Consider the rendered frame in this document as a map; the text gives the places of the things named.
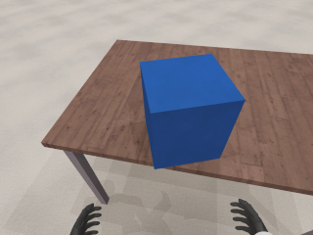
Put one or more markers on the robot left hand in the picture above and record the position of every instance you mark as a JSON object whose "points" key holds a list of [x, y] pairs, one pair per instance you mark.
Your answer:
{"points": [[82, 224]]}

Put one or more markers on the carton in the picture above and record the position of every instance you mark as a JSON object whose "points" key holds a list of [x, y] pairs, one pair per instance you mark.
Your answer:
{"points": [[191, 106]]}

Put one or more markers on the table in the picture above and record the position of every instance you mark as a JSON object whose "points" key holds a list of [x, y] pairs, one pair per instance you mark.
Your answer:
{"points": [[271, 143]]}

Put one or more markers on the robot right hand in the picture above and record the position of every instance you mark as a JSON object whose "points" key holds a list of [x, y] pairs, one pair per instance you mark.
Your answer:
{"points": [[252, 219]]}

